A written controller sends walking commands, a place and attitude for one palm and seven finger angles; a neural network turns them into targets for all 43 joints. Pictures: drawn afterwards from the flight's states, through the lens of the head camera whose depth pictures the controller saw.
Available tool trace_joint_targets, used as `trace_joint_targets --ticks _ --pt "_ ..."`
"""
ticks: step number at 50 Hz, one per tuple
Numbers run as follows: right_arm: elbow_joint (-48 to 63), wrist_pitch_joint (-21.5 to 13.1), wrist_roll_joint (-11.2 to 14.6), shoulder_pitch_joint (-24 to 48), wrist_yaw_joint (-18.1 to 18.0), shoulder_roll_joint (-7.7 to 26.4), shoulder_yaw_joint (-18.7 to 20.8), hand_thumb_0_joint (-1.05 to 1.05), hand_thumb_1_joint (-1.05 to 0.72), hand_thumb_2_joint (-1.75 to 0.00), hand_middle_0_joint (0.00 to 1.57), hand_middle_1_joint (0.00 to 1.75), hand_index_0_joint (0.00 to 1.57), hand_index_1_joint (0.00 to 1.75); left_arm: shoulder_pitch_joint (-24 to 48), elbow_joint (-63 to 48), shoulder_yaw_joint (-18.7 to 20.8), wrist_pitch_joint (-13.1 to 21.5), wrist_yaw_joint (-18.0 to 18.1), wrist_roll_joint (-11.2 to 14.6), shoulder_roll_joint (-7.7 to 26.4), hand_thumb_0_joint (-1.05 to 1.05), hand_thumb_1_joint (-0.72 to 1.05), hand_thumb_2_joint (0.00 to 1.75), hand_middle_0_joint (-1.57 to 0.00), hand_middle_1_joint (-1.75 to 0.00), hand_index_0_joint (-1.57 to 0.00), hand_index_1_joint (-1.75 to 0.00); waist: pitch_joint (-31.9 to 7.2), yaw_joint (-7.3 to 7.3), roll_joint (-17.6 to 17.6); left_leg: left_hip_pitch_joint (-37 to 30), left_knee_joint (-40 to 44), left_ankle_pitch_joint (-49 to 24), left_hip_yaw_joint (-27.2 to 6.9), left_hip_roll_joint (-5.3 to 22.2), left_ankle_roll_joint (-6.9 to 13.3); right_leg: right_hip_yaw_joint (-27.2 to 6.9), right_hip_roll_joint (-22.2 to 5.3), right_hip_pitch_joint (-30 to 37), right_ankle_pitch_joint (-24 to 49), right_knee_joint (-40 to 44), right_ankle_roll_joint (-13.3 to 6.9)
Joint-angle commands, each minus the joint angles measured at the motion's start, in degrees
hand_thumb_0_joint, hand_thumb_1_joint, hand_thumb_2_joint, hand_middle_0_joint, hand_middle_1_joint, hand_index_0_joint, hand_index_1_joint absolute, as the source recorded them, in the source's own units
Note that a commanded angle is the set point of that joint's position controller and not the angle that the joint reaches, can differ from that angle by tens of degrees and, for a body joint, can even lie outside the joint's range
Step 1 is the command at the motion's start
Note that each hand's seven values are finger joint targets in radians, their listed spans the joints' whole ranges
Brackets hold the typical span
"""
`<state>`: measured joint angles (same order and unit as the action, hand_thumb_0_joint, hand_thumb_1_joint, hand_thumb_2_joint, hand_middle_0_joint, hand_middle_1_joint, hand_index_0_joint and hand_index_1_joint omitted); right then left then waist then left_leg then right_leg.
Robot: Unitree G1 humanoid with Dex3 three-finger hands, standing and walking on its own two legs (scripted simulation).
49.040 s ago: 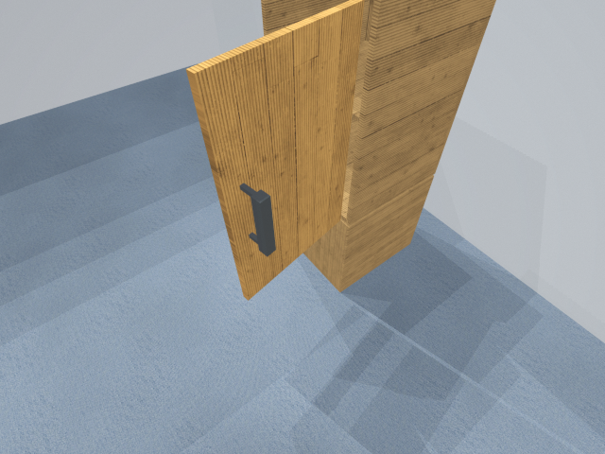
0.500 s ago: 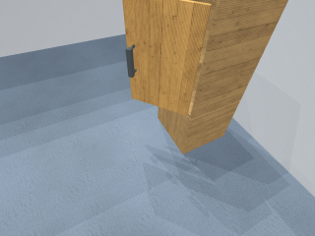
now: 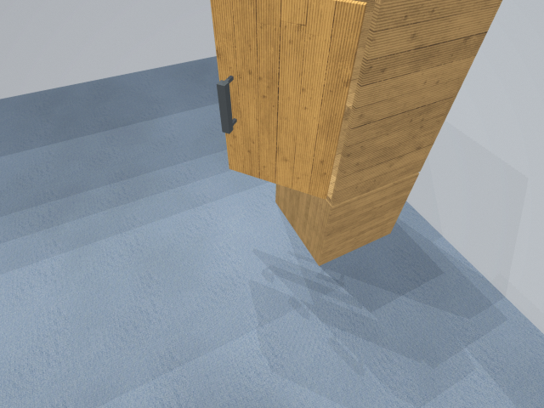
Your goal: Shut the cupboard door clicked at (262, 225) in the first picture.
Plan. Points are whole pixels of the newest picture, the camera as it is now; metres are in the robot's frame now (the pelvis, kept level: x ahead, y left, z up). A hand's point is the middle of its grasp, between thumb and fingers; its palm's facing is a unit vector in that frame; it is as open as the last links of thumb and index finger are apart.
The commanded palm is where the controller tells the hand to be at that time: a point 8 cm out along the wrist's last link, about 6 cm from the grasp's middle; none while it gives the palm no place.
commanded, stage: walk to a spot facing it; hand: left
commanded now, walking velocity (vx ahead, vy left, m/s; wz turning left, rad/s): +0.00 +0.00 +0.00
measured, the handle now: (228, 104) +0.90 +0.18 -0.06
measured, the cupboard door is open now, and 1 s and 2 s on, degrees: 40 40 40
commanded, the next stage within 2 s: none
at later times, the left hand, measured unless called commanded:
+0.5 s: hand out of the picture +0.00 +0.21 -0.20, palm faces +0.20 -0.96 -0.22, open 7.4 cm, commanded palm none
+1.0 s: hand out of the picture -0.04 +0.17 -0.17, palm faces +0.50 -0.82 -0.29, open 7.4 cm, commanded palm none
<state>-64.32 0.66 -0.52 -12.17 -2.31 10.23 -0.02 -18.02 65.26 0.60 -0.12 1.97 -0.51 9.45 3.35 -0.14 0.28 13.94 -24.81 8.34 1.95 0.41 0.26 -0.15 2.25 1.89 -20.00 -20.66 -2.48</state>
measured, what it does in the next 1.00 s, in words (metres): steps on the spot, turning left: right foot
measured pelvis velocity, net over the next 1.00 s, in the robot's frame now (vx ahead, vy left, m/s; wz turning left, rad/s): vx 0.01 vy -0.04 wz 0.56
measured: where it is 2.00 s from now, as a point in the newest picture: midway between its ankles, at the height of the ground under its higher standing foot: outside the picture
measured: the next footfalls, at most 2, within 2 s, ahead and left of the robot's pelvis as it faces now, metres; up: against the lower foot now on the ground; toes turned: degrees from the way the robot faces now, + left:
right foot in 0.76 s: +0.07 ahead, -0.15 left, +0.00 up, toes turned +21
left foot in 1.06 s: -0.02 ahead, +0.10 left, +0.00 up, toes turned +39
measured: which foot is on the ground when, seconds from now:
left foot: down 0.00-0.74, up 0.76-1.00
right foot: down 0.00-0.42, up 0.44-0.74, down 0.76-1.00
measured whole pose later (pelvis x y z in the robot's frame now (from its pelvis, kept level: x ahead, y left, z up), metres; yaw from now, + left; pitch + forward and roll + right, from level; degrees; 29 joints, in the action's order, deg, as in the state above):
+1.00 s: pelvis +0.01 -0.04 -0.01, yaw +32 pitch +0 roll +2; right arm -50.4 4.3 -0.9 -8.2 1.4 15.4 4.7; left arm -12.6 50.1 3.2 -1.1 1.4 -1.9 12.6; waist 7.4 -1.3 1.3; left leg 23.5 -47.8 25.0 3.2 0.8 -1.8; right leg 9.4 -7.3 -11.6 -22.9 -34.9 0.6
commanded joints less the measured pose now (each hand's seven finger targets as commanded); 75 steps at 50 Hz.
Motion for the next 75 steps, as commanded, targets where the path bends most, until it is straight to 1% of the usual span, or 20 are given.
trace_joint_targets --ticks 1,9,16,18,20,21,23,35,36,38,39,43,50,52,53,56,64,66,70,75 --pt "1.5 -0.4 -0.2 -2.7 -0.4 6.6 1.3 0.00 -0.90 -0.90 0.20 0.30 0.20 0.30 -5.4 -0.5 0.9 0.6 0.7 0.0 6.2 0.00 0.90 0.90 -0.20 -0.30 -0.20 -0.30 2.4 -0.08 1.0 -7.2 1.5 -8.6 -5.0 5.4 2.1 -4.2 -7.5 -11.4 15.8 5.2 -0.2" --pt "2.4 0.4 -0.3 -3.5 -0.3 4.9 1.4 0.00 -0.90 -0.90 0.20 0.30 0.20 0.30 -6.3 -1.6 1.9 -0.2 1.1 0.0 5.8 0.00 0.90 0.90 -0.20 -0.30 -0.20 -0.30 2.4 0.20 1.2 -1.8 -2.9 -9.3 -4.9 3.9 1.8 -1.9 -9.1 -9.2 18.5 0.8 -0.4" --pt "7.6 2.1 -0.6 -1.4 0.7 4.5 3.3 0.00 -0.90 -0.90 0.20 0.30 0.20 0.30 -1.7 -6.9 4.2 -0.7 1.2 -1.2 9.2 0.00 0.90 0.90 -0.20 -0.30 -0.20 -0.30 6.7 -0.41 6.1 10.7 -22.9 15.8 0.0 2.0 0.1 -3.2 -20.8 -9.3 36.2 -3.6 -8.8" --pt "7.9 1.9 -0.7 -4.5 1.0 5.2 3.5 0.00 -0.90 -0.90 0.20 0.30 0.20 0.30 -0.3 -8.1 4.5 -0.6 1.1 -1.1 9.8 0.00 0.90 0.90 -0.20 -0.30 -0.20 -0.30 4.9 -2.22 2.8 5.2 -14.4 6.5 0.2 2.4 0.9 1.8 -18.8 -10.2 40.5 -13.5 -5.7" --pt "8.0 1.1 -1.7 -10.6 0.7 10.5 4.3 0.00 -0.90 -0.90 0.20 0.30 0.20 0.30 -2.6 -10.5 4.6 -0.8 0.9 0.2 7.9 0.00 0.90 0.90 -0.20 -0.30 -0.20 -0.30 -1.0 -2.93 -14.5 -4.4 -1.6 -26.3 -21.2 13.8 10.1 8.4 -6.6 -20.7 11.2 -34.3 2.3" --pt "7.5 1.3 -1.4 -11.9 0.6 11.8 4.6 0.00 -0.90 -0.90 0.20 0.30 0.20 0.30 0.9 -12.1 4.2 -1.0 1.1 0.2 7.7 0.00 0.90 0.90 -0.20 -0.30 -0.20 -0.30 -2.6 -3.91 -16.9 -2.1 7.6 -17.0 -32.5 18.0 13.8 3.9 -2.6 -23.7 -16.6 -44.4 2.1" --pt "9.7 1.1 -1.3 -6.9 0.7 11.4 4.8 0.00 -0.90 -0.90 0.20 0.30 0.20 0.30 6.0 -13.7 4.4 -1.5 0.5 -0.3 7.8 0.00 0.90 0.90 -0.20 -0.30 -0.20 -0.30 -0.2 -2.40 -6.1 6.2 11.7 12.0 -33.2 17.9 12.9 -2.8 -6.4 -26.4 -11.6 -46.5 1.9" --pt "15.3 2.4 -1.3 2.1 1.6 13.2 6.8 0.00 -0.90 -0.90 0.20 0.30 0.20 0.30 -0.9 -15.9 5.1 -1.4 -0.2 -0.6 8.8 0.00 0.90 0.90 -0.20 -0.30 -0.20 -0.30 -5.5 2.02 -9.0 11.2 6.3 12.4 -23.5 4.7 5.9 2.9 -0.5 -10.6 -0.9 -11.3 3.9" --pt "16.2 2.7 -0.9 2.9 1.8 11.5 6.7 0.00 -0.90 -0.90 0.20 0.30 0.20 0.30 -3.0 -15.9 5.6 -1.0 0.0 -0.9 10.7 0.00 0.90 0.90 -0.20 -0.30 -0.20 -0.30 -4.8 3.12 -5.0 16.3 1.1 15.6 -20.4 0.9 3.2 -0.1 -3.9 -5.5 -0.6 -1.7 2.7" --pt "17.6 2.5 -1.0 1.8 2.5 8.1 6.8 0.00 -0.90 -0.90 0.20 0.30 0.20 0.30 3.7 -19.2 6.3 -0.8 0.7 -1.7 18.3 0.00 0.90 0.90 -0.20 -0.30 -0.20 -0.30 -1.1 1.95 12.0 23.7 -33.8 23.5 -7.0 -6.1 -2.4 -24.7 -30.3 -14.3 -8.8 11.6 -7.9" --pt "17.8 2.8 -1.5 0.7 2.8 8.6 6.9 0.00 -0.90 -0.90 0.20 0.30 0.20 0.30 8.1 -20.2 6.2 -0.6 0.9 -1.3 16.5 0.00 0.90 0.90 -0.20 -0.30 -0.20 -0.30 -1.8 -0.83 5.3 21.1 -42.1 21.8 -7.5 -2.8 -1.7 -19.6 -28.7 -18.2 -3.7 7.8 -9.1" --pt "18.1 2.6 -0.5 2.8 3.7 7.1 5.7 0.00 -0.90 -0.90 0.20 0.30 0.20 0.30 8.2 -19.4 5.1 0.4 0.9 -1.4 12.5 0.00 0.90 0.90 -0.20 -0.30 -0.20 -0.30 -1.0 -1.38 10.6 19.8 -38.2 18.1 -2.2 0.6 -2.9 -1.6 -20.9 -10.2 34.1 -4.0 -6.0" --pt "19.2 1.7 -0.4 5.9 3.9 7.2 4.4 0.00 -0.90 -0.90 0.20 0.30 0.20 0.30 0.2 -17.3 6.2 0.0 0.3 -1.3 15.8 0.00 0.90 0.90 -0.20 -0.30 -0.20 -0.30 -4.8 1.50 11.6 7.4 -11.3 12.5 5.0 -1.3 -1.3 4.5 -20.9 -4.2 44.3 -12.9 -2.1" --pt "17.4 0.8 -1.1 -1.7 3.6 13.3 5.9 0.00 -0.90 -0.90 0.20 0.30 0.20 0.30 0.7 -18.5 6.0 -0.2 -0.1 -0.5 13.9 0.00 0.90 0.90 -0.20 -0.30 -0.20 -0.30 -10.6 -2.91 -1.6 -12.4 -0.2 -13.2 -6.1 7.1 2.9 9.7 -16.5 -18.7 28.2 -29.2 3.4" --pt "16.5 0.8 -1.1 -5.2 3.2 19.1 7.4 0.00 -0.90 -0.90 0.20 0.30 0.20 0.30 2.5 -20.8 4.4 0.0 -0.6 -0.3 10.2 0.00 0.90 0.90 -0.20 -0.30 -0.20 -0.30 -12.2 -4.64 -18.1 -22.1 -0.9 -39.9 -23.6 21.3 11.3 9.0 -9.2 -34.2 -14.4 -41.4 6.5" --pt "16.4 1.2 -1.1 -2.3 1.6 16.1 6.4 0.00 -0.90 -0.90 0.20 0.30 0.20 0.30 9.6 -21.5 4.7 -1.4 -0.1 -0.6 10.6 0.00 0.90 0.90 -0.20 -0.30 -0.20 -0.30 -7.2 -4.56 -15.2 -8.9 1.3 -23.4 -19.3 17.1 11.9 0.1 -9.5 -35.2 -11.7 -46.3 5.8" --pt "19.9 2.0 -0.7 9.6 1.8 13.4 5.9 0.00 -0.90 -0.90 0.20 0.30 0.20 0.30 -4.8 -17.2 5.3 -0.6 -1.1 -0.9 10.1 0.00 0.90 0.90 -0.20 -0.30 -0.20 -0.30 -4.4 3.85 -3.7 12.5 -5.8 5.2 -13.3 5.3 4.4 4.1 -5.0 -9.9 4.4 -9.2 5.4" --pt "21.6 2.0 -0.4 8.5 2.7 8.1 5.6 0.00 -0.90 -0.90 0.20 0.30 0.20 0.30 -4.4 -18.7 6.3 0.2 -0.4 -1.9 17.9 0.00 0.90 0.90 -0.20 -0.30 -0.20 -0.30 -2.9 4.50 17.5 21.1 -35.3 27.5 -4.0 -5.5 -1.3 -23.3 -28.7 -11.9 2.9 7.1 -5.0" --pt "19.2 2.5 -1.0 6.4 3.7 7.9 5.6 0.00 -0.90 -0.90 0.20 0.30 0.20 0.30 4.1 -20.6 5.4 0.5 0.5 -1.5 11.6 0.00 0.90 0.90 -0.20 -0.30 -0.20 -0.30 -2.5 -0.27 10.4 19.7 -47.3 19.0 -4.5 1.2 -1.8 -6.8 -22.7 -14.0 12.6 1.0 -5.7" --pt "19.6 2.0 -0.8 10.6 5.1 5.1 4.6 0.00 -0.90 -0.90 0.20 0.30 0.20 0.30 -1.3 -17.0 6.2 1.6 -0.1 -1.7 13.0 0.00 0.90 0.90 -0.20 -0.30 -0.20 -0.30 -1.1 2.92 9.2 17.1 -29.7 18.6 1.5 2.0 -1.4 -0.2 -23.7 -8.2 7.4 3.7 -4.1"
